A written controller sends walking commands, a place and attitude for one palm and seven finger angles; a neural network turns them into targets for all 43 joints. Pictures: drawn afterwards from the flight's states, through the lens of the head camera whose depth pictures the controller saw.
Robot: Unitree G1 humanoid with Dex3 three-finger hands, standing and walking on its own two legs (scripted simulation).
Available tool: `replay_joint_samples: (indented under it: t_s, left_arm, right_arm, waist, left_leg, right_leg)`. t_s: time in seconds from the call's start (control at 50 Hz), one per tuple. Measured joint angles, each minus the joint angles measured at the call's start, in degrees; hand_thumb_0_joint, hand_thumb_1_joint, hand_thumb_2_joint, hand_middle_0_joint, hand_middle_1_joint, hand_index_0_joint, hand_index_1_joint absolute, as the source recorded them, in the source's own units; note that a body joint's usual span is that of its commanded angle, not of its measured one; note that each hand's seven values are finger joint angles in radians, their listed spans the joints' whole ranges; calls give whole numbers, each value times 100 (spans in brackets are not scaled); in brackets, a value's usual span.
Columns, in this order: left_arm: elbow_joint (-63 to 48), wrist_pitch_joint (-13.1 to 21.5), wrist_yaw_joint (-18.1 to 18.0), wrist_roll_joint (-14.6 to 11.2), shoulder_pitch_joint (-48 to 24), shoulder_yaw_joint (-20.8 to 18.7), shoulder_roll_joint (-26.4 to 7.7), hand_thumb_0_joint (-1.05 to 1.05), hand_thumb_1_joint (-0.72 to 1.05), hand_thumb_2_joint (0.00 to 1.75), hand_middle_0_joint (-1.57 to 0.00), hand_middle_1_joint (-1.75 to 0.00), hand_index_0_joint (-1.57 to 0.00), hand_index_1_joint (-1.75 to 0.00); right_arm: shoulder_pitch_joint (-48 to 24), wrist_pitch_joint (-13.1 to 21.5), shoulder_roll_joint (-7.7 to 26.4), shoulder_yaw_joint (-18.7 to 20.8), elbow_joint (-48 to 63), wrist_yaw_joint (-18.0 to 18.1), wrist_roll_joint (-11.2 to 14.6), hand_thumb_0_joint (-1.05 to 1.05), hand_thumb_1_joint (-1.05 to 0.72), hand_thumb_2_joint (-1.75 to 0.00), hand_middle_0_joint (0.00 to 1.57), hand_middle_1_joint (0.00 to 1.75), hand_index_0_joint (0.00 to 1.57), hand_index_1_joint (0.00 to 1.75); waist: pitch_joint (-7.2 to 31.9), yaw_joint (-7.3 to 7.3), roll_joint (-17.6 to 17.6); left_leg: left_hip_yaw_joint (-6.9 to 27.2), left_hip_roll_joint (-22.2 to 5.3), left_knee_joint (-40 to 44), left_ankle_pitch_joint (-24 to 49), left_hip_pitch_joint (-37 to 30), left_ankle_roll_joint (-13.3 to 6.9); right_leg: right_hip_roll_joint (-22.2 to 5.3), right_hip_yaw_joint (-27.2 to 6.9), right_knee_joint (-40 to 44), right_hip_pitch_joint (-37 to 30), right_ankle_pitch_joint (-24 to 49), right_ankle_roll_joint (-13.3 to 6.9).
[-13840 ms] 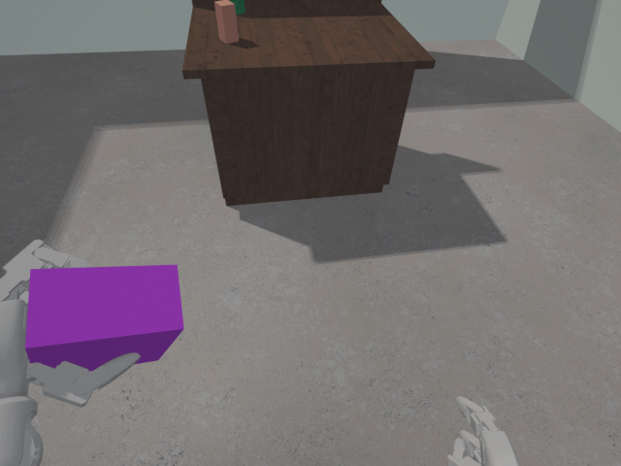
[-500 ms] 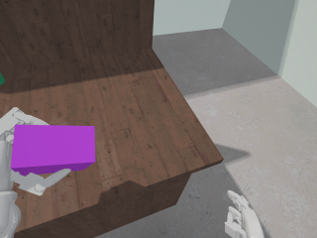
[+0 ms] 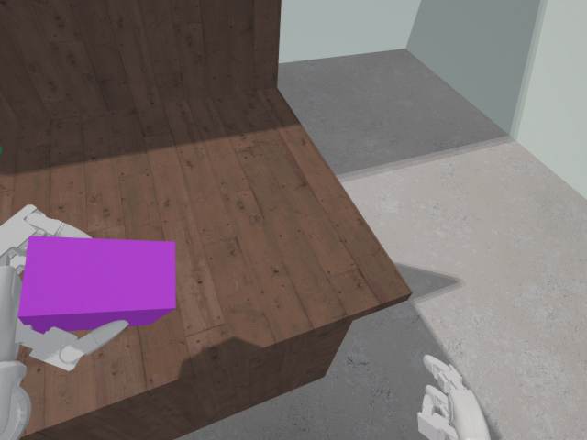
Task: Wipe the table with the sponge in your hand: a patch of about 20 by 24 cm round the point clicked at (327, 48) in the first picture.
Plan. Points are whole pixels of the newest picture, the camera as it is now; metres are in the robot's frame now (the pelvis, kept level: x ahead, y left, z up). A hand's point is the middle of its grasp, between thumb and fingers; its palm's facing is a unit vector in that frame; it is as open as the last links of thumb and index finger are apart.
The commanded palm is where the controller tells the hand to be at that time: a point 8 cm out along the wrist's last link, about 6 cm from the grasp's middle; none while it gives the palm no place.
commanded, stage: look again from close up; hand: left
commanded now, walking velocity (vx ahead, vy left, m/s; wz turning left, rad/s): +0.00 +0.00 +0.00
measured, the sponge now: (121, 288) +0.23 +0.21 +0.13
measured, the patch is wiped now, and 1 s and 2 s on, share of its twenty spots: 0.00 0.00 0.00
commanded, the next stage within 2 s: turn the palm down, sponge in hand in 0.16 s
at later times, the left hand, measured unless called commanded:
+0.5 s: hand (77, 285) +0.22 +0.24 +0.16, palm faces +0.29 -0.78 -0.56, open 10.6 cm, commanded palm +0.15 +0.27 +0.17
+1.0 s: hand (112, 306) +0.21 +0.21 +0.15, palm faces +0.25 -0.54 -0.80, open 10.6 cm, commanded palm +0.16 +0.25 +0.18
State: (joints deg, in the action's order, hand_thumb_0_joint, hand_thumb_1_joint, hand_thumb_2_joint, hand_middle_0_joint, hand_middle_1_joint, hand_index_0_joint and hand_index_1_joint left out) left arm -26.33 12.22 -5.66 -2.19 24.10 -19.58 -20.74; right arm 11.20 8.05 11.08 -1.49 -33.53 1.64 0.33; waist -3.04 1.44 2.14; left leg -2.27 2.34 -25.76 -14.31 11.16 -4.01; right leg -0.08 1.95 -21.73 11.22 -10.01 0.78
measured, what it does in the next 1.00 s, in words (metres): shifts its weight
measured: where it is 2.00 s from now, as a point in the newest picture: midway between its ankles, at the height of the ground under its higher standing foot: outside the picture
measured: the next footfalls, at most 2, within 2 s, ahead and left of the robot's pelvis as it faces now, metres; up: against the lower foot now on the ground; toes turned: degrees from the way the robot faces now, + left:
none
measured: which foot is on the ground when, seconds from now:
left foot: down 0.00-1.00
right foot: down 0.00-1.00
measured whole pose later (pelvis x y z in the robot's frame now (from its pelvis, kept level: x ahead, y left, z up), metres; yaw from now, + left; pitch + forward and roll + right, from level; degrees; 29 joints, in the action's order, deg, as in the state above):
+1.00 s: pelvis -0.01 -0.08 -0.02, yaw +2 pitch +1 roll +1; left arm -17.8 2.0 1.4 9.8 18.8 -20.6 -35.2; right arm 10.4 3.4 14.9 0.3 -35.3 5.5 0.9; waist 0.4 3.5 -3.7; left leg 1.0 -1.0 -38.1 -18.9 19.7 1.5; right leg 4.3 3.6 -38.2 20.2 -18.8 -5.6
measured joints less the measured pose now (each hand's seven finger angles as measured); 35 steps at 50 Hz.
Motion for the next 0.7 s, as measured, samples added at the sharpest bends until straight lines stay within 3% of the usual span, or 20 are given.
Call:
replay_joint_samples:
  t_s: [0.26,0.28,0.3,0.34,0.38,0.4,0.44,0.48,0.58,0.64,0.7]
  left_arm:
    - [-32,43,1,7,16,-35,-48,-1,-54,102,-67,-134,-68,-134]
    - [33,22,66,86,-237,10,-257,-1,-54,102,-67,-134,-68,-134]
    - [191,-31,212,306,-695,-3,-563,-1,-54,102,-67,-134,-68,-134]
    - [603,-359,421,273,-1505,-109,-898,-1,-54,102,-67,-134,-69,-133]
    - [744,-891,592,-36,-1746,-428,-869,-1,-54,102,-67,-134,-69,-133]
    - [699,-1168,647,-110,-1668,-552,-795,-1,-54,102,-67,-134,-69,-133]
    - [449,-1565,744,-20,-1269,-578,-665,-1,-54,102,-67,-134,-69,-133]
    - [148,-1699,833,144,-709,-402,-603,-1,-54,102,-67,-134,-69,-133]
    - [-9,-1113,729,293,56,-66,-721,-1,-54,102,-67,-133,-69,-133]
    - [282,-794,398,522,-244,-126,-814,-1,-54,102,-67,-133,-69,-132]
    - [720,-865,253,726,-680,-278,-876,-1,-54,102,-68,-133,-69,-132]
  right_arm:
    - [25,13,4,11,6,6,-2,1,-90,-90,20,30,20,30]
    - [144,-39,75,-89,180,138,122,1,-90,-90,20,30,20,30]
    - [243,10,100,-106,224,197,46,1,-90,-90,20,30,20,30]
    - [224,54,134,-110,29,63,-97,1,-90,-90,20,30,20,30]
    - [32,-6,199,-154,-205,-80,-126,1,-90,-90,20,30,20,30]
    - [-53,-54,229,-157,-259,-145,-114,1,-90,-90,20,30,21,30]
    - [-145,-138,275,-130,-244,-246,-92,1,-90,-90,20,30,21,30]
    - [-207,-229,306,-102,-158,-274,-76,1,-90,-90,20,30,21,30]
    - [-265,-282,274,-15,-76,-63,-124,1,-90,-90,20,30,21,30]
    - [-243,-255,277,33,-174,58,-144,1,-90,-90,20,30,20,30]
    - [-233,-300,310,15,-277,169,-98,1,-90,-90,20,30,20,30]
  waist:
    - [21,-15,-49]
    - [-33,16,-83]
    - [-80,93,-71]
    - [-12,211,-20]
    - [89,224,-87]
    - [136,195,-162]
    - [226,132,-294]
    - [270,89,-380]
    - [267,151,-337]
    - [267,267,-320]
    - [301,324,-368]
  left_leg:
    - [14,-14,54,40,8,27]
    - [82,-18,-28,24,55,23]
    - [158,20,-124,3,107,37]
    - [193,116,-231,-18,219,87]
    - [111,103,-289,-56,236,111]
    - [70,71,-299,-76,220,119]
    - [22,31,-308,-95,212,130]
    - [6,0,-369,-122,254,139]
    - [135,-68,-746,-235,553,243]
    - [304,-116,-996,-297,747,337]
    - [434,-158,-1142,-327,856,420]
  right_leg:
    - [14,12,38,12,26,-26]
    - [63,-20,-150,53,-80,27]
    - [86,-63,-418,108,-168,-57]
    - [5,-36,-673,245,-413,-205]
    - [8,-104,-716,282,-486,-119]
    - [38,-139,-725,284,-464,-107]
    - [78,-178,-745,299,-454,-137]
    - [108,-188,-815,352,-482,-173]
    - [167,-40,-1195,619,-639,-299]
    - [210,138,-1370,736,-717,-399]
    - [252,272,-1467,793,-762,-483]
